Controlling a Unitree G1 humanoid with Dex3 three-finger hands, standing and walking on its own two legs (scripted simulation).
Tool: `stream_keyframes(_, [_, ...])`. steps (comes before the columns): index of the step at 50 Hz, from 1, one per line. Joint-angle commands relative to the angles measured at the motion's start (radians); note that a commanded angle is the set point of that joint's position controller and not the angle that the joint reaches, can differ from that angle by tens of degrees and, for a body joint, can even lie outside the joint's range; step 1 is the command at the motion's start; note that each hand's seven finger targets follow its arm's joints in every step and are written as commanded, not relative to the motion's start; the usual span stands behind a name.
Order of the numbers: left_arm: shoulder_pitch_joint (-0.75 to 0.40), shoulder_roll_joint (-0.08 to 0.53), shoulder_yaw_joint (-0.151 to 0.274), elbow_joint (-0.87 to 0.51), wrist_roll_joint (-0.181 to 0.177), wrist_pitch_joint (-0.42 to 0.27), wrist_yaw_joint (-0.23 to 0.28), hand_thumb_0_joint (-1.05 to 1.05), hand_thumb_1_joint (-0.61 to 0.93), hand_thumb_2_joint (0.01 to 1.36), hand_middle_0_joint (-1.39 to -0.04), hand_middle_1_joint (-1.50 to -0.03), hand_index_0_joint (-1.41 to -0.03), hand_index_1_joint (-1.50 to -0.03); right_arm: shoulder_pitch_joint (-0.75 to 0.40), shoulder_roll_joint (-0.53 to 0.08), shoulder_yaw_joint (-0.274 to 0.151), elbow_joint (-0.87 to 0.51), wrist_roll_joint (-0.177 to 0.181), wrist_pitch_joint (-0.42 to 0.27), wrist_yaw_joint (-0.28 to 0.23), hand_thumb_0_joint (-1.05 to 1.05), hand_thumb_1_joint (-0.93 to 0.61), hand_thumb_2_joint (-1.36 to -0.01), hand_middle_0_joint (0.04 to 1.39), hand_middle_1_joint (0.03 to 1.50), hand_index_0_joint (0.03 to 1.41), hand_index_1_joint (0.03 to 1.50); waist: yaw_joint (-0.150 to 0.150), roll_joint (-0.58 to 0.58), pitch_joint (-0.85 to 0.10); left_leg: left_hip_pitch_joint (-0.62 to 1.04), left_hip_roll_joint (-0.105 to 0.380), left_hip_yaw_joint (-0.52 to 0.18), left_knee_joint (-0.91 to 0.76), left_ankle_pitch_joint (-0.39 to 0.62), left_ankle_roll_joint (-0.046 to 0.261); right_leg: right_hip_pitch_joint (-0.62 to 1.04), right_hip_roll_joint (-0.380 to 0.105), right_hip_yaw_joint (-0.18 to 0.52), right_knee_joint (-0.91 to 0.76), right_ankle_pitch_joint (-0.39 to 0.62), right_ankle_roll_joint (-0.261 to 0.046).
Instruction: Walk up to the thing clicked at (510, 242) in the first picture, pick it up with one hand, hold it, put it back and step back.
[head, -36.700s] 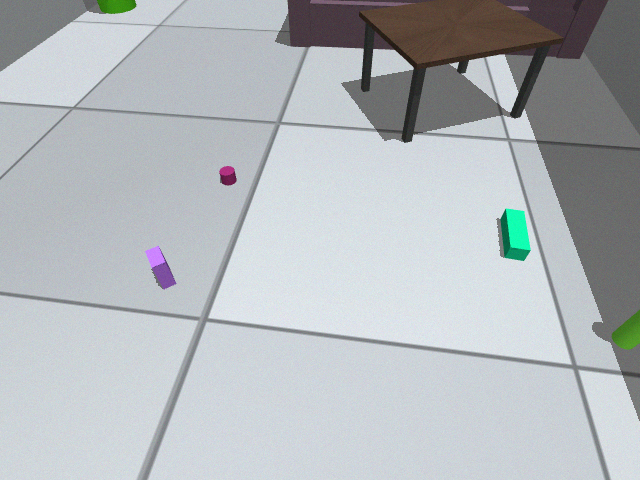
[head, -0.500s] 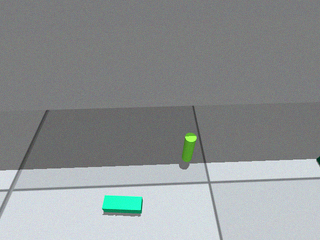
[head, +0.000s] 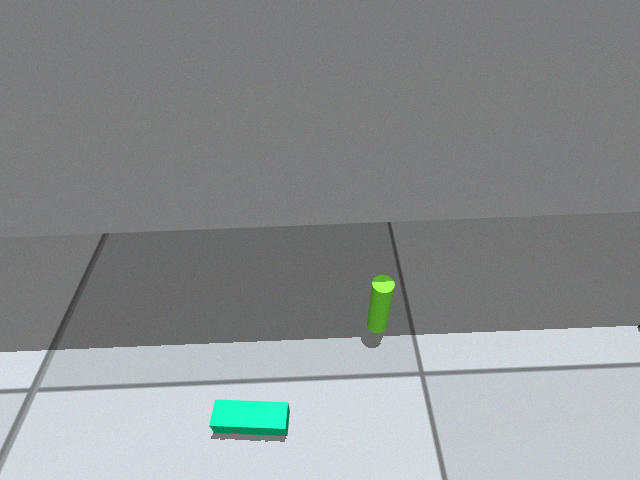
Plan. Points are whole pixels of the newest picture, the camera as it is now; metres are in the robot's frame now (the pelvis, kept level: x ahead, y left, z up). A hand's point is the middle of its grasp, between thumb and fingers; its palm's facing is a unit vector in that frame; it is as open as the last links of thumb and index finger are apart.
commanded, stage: stand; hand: left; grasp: from above
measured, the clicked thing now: (251, 417) +0.44 +0.25 -0.74
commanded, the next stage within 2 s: step back in 1.54 s
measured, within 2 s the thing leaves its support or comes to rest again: neither
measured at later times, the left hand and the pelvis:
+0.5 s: hand out of the picture +0.09 +0.24 -0.16, palm faces +0.02 -0.94 -0.33, open 7.4 cm; pelvis +0.02 -0.01 +0.00, yaw +0 degrees
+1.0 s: hand out of the picture +0.09 +0.24 -0.16, palm faces +0.02 -0.94 -0.34, open 7.4 cm; pelvis +0.02 -0.01 +0.00, yaw +0 degrees
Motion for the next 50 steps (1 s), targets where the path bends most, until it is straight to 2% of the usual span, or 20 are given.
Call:
stream_keyframes(1, [-0.038, 0.205, 0.033, -0.049, 0.0, -0.019, 0.011, 0.0, 0.9, 0.9, -0.2, -0.3, -0.2, -0.301, -0.031, -0.182, -0.031, -0.052, -0.001, -0.024, -0.006, 0.0, -0.9, -0.9, 0.2, 0.3, 0.2, 0.3, -0.006, -0.007, 0.018, -0.061, 0.064, -0.065, -0.093, -0.034, 0.051, -0.028, -0.079, 0.098, -0.11, -0.084, -0.027])
stream_keyframes(10, [-0.057, 0.208, 0.035, -0.042, -0.008, -0.024, 0.008, 0.0, 0.9, 0.9, -0.2, -0.3, -0.2, -0.301, -0.031, -0.19, -0.02, -0.041, 0.0, -0.029, -0.006, 0.0, -0.9, -0.9, 0.2, 0.3, 0.2, 0.3, -0.005, -0.006, -0.024, -0.039, 0.074, -0.059, -0.092, 0.065, 0.052, 0.02, -0.088, 0.097, -0.099, 0.029, -0.029])
stream_keyframes(13, [-0.062, 0.202, 0.035, -0.041, -0.012, -0.023, 0.007, 0.0, 0.9, 0.9, -0.2, -0.3, -0.2, -0.301, -0.037, -0.201, -0.017, -0.039, 0.001, -0.034, -0.01, 0.0, -0.9, -0.9, 0.2, 0.3, 0.2, 0.3, -0.002, 0.009, -0.053, -0.01, 0.085, -0.058, -0.085, 0.153, 0.053, 0.039, -0.091, 0.092, -0.083, 0.117, -0.03])
stream_keyframes(17, [-0.072, 0.204, 0.036, -0.042, -0.013, -0.022, 0.008, 0.0, 0.9, 0.9, -0.2, -0.3, -0.2, -0.301, -0.035, -0.204, -0.014, -0.035, 0.002, -0.034, -0.012, 0.0, -0.9, -0.9, 0.2, 0.3, 0.2, 0.3, -0.004, 0.0, -0.068, 0.006, 0.088, -0.051, -0.084, 0.221, 0.049, 0.052, -0.09, 0.083, -0.073, 0.179, -0.027])
stream_keyframes(23, [-0.082, 0.202, 0.033, -0.04, -0.011, -0.02, 0.005, 0.0, 0.9, 0.9, -0.2, -0.3, -0.2, -0.301, -0.045, -0.204, -0.013, -0.028, 0.004, -0.033, -0.012, 0.0, -0.9, -0.9, 0.2, 0.3, 0.2, 0.3, -0.006, -0.013, -0.049, 0.006, 0.089, -0.05, -0.094, 0.187, 0.043, 0.037, -0.086, 0.078, -0.088, 0.131, -0.027])
stream_keyframes(28, [-0.091, 0.211, 0.035, -0.045, -0.011, -0.023, 0.005, 0.0, 0.9, 0.9, -0.2, -0.3, -0.2, -0.301, -0.058, -0.214, -0.018, -0.032, 0.004, -0.033, -0.012, 0.0, -0.9, -0.9, 0.2, 0.3, 0.2, 0.3, -0.009, -0.016, -0.065, 0.01, 0.09, -0.043, -0.087, 0.204, 0.047, 0.05, -0.091, 0.081, -0.091, 0.165, -0.028])
stream_keyframes(29, [-0.094, 0.21, 0.034, -0.045, -0.01, -0.024, 0.004, 0.0, 0.9, 0.9, -0.2, -0.3, -0.2, -0.301, -0.065, -0.208, -0.016, -0.032, 0.005, -0.034, -0.009, 0.0, -0.9, -0.9, 0.2, 0.3, 0.2, 0.3, -0.007, -0.021, -0.05, 0.01, 0.089, -0.049, -0.099, 0.188, 0.041, 0.039, -0.087, 0.079, -0.093, 0.138, -0.026])
stream_keyframes(30, [-0.097, 0.21, 0.034, -0.049, -0.011, -0.025, 0.004, 0.0, 0.9, 0.9, -0.2, -0.3, -0.2, -0.301, -0.068, -0.214, -0.017, -0.036, 0.004, -0.034, -0.009, 0.0, -0.9, -0.9, 0.2, 0.3, 0.2, 0.3, -0.008, -0.018, -0.065, 0.013, 0.094, -0.045, -0.088, 0.201, 0.048, 0.05, -0.094, 0.082, -0.094, 0.157, -0.029])
stream_keyframes(34, [-0.096, 0.213, 0.034, -0.049, -0.01, -0.026, 0.003, 0.0, 0.9, 0.9, -0.2, -0.3, -0.2, -0.301, -0.075, -0.21, -0.016, -0.034, 0.006, -0.033, -0.008, 0.0, -0.9, -0.9, 0.2, 0.3, 0.2, 0.3, -0.009, -0.016, -0.061, 0.017, 0.091, -0.044, -0.094, 0.194, 0.044, 0.044, -0.091, 0.079, -0.096, 0.154, -0.028])
stream_keyframes(37, [-0.093, 0.211, 0.033, -0.051, -0.013, -0.028, 0.002, 0.0, 0.9, 0.9, -0.2, -0.3, -0.2, -0.301, -0.078, -0.214, -0.017, -0.035, 0.006, -0.035, -0.007, 0.0, -0.9, -0.9, 0.2, 0.3, 0.2, 0.3, -0.007, -0.01, -0.079, 0.029, 0.094, -0.043, -0.089, 0.234, 0.046, 0.059, -0.094, 0.078, -0.09, 0.194, -0.031])
stream_keyframes(50, [-0.096, 0.226, 0.034, -0.057, -0.011, -0.027, -0.002, 0.0, 0.9, 0.9, -0.2, -0.3, -0.2, -0.301, -0.082, -0.223, -0.016, -0.037, 0.006, -0.034, -0.003, 0.0, -0.9, -0.9, 0.2, 0.3, 0.2, 0.3, -0.013, -0.011, -0.06, 0.013, 0.093, -0.044, -0.107, 0.165, 0.044, 0.039, -0.093, 0.085, -0.104, 0.123, -0.034])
